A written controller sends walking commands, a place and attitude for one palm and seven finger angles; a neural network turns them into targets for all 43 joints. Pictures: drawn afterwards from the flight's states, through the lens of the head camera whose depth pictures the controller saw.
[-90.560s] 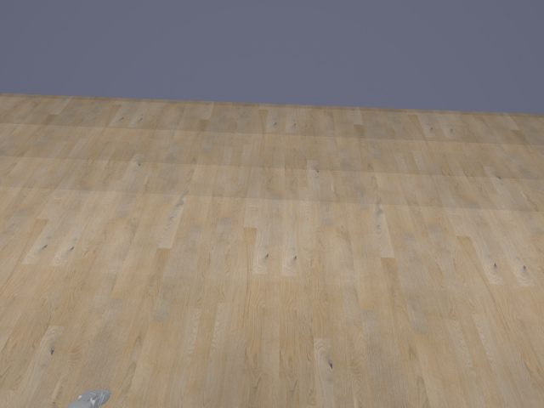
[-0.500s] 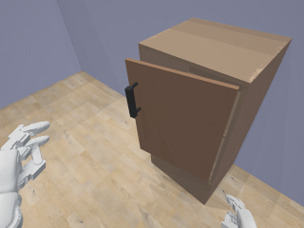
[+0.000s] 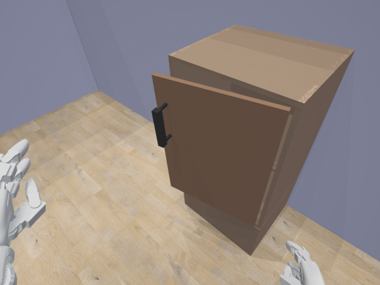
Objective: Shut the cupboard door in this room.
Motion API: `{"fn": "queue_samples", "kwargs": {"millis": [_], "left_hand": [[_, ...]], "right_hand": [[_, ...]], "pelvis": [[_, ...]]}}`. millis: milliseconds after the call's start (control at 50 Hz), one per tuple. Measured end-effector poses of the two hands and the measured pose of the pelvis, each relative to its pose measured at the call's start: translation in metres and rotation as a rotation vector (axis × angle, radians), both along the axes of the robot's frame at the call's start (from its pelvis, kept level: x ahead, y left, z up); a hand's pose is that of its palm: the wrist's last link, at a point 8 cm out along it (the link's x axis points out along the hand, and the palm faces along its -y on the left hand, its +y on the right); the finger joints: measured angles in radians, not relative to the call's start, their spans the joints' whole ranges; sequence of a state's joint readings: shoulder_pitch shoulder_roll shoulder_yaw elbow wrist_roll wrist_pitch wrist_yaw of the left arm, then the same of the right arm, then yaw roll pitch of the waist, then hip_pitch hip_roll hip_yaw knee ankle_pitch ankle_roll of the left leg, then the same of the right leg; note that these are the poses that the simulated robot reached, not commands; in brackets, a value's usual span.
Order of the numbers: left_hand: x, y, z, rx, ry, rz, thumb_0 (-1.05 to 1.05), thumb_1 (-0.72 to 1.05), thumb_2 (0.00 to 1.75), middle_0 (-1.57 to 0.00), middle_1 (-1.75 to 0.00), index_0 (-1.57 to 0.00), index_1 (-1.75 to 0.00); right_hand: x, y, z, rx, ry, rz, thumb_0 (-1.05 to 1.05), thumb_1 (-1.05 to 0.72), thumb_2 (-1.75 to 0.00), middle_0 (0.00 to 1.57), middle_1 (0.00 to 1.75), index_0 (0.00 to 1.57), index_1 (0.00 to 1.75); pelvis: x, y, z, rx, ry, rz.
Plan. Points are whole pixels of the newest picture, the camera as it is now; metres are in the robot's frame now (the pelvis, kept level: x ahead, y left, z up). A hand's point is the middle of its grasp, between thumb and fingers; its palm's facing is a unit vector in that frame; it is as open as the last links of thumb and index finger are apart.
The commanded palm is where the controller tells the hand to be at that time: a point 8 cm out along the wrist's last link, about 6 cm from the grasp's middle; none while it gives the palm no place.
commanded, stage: step back with the hand held close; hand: left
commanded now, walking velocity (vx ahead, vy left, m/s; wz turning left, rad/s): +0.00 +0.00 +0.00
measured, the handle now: (163, 125) +0.63 +0.18 -0.03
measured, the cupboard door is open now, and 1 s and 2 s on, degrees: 12 12 12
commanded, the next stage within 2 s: stop stepping back and stand still in 1.50 s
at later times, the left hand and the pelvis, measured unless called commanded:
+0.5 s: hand (17, 216) +0.17 +0.30 +0.16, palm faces +0.39 -0.77 -0.51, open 7.4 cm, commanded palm +0.11 +0.33 +0.17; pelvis -0.04 +0.03 -0.01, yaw +0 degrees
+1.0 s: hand out of the picture +0.10 +0.30 +0.16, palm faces +0.48 -0.74 -0.47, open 7.4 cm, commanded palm +0.03 +0.33 +0.17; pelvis -0.10 +0.02 -0.02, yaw +2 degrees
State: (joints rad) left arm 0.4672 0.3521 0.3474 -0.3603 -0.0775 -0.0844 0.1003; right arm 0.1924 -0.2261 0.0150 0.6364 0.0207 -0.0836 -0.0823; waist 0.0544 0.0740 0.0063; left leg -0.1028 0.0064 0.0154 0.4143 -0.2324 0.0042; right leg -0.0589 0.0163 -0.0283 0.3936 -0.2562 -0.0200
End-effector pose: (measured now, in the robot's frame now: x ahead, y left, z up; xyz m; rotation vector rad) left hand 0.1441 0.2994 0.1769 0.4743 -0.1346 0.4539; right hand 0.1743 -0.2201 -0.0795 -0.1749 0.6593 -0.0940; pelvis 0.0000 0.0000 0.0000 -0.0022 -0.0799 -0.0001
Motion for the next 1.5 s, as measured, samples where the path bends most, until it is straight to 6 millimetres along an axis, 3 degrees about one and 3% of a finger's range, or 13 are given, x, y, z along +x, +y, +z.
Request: {"fn": "queue_samples", "kwargs": {"millis": [260, 420, 760, 900, 1140, 1260, 1380, 1500], "left_hand": [[0.002, 0.016, -0.006, 0.057, 0.047, -0.023, 0.02, 0.89, 0.90, -0.21, -0.30, -0.22, -0.30], [-0.005, 0.028, 0.003, 0.111, 0.048, -0.060, 0.02, 0.89, 0.90, -0.21, -0.30, -0.22, -0.30], [-0.069, 0.037, -0.005, 0.112, -0.075, -0.025, 0.02, 0.89, 0.90, -0.21, -0.30, -0.22, -0.30], [-0.082, 0.037, -0.003, 0.118, -0.132, -0.031, 0.02, 0.89, 0.90, -0.21, -0.30, -0.22, -0.30], [-0.110, 0.030, -0.003, 0.142, -0.161, -0.042, 0.02, 0.89, 0.90, -0.21, -0.30, -0.22, -0.30], [-0.126, 0.044, -0.006, 0.127, -0.172, -0.062, 0.02, 0.89, 0.90, -0.21, -0.30, -0.22, -0.30], [-0.155, 0.066, 0.008, 0.166, -0.182, -0.023, 0.02, 0.89, 0.90, -0.21, -0.30, -0.22, -0.30], [-0.174, 0.052, 0.002, 0.103, -0.203, -0.051, 0.02, 0.89, 0.90, -0.21, -0.30, -0.21, -0.30]], "right_hand": [[-0.018, -0.006, -0.011, -0.041, 0.110, -0.068, 0.01, -0.91, -0.90, 0.20, 0.30, 0.20, 0.30], [-0.038, 0.002, -0.008, -0.055, 0.130, -0.106, 0.01, -0.91, -0.90, 0.20, 0.30, 0.20, 0.30], [-0.093, 0.007, -0.007, -0.107, 0.103, -0.065, 0.01, -0.91, -0.90, 0.20, 0.30, 0.20, 0.30], [-0.115, 0.006, -0.008, -0.126, 0.109, -0.060, 0.01, -0.91, -0.90, 0.20, 0.30, 0.20, 0.30], [-0.137, 0.003, -0.017, -0.111, 0.121, -0.042, 0.01, -0.91, -0.90, 0.20, 0.30, 0.20, 0.30], [-0.156, 0.014, -0.011, -0.147, 0.146, -0.057, 0.01, -0.91, -0.90, 0.20, 0.30, 0.20, 0.30], [-0.169, 0.034, -0.003, -0.129, 0.113, -0.034, 0.01, -0.91, -0.90, 0.20, 0.30, 0.20, 0.30], [-0.177, 0.048, 0.000, -0.097, 0.059, 0.040, 0.01, -0.91, -0.90, 0.20, 0.30, 0.21, 0.30]], "pelvis": [[-0.006, 0.016, -0.003, -0.015, 0.083, 0.009], [-0.023, 0.028, -0.005, -0.007, 0.095, -0.006], [-0.074, 0.029, -0.016, -0.038, 0.083, 0.013], [-0.089, 0.028, -0.018, -0.044, 0.077, 0.025], [-0.114, 0.024, -0.025, -0.026, 0.075, 0.042], [-0.132, 0.037, -0.024, -0.047, 0.080, 0.060], [-0.147, 0.041, -0.016, -0.107, 0.103, 0.067], [-0.178, 0.035, -0.016, -0.069, 0.154, -0.012]]}}
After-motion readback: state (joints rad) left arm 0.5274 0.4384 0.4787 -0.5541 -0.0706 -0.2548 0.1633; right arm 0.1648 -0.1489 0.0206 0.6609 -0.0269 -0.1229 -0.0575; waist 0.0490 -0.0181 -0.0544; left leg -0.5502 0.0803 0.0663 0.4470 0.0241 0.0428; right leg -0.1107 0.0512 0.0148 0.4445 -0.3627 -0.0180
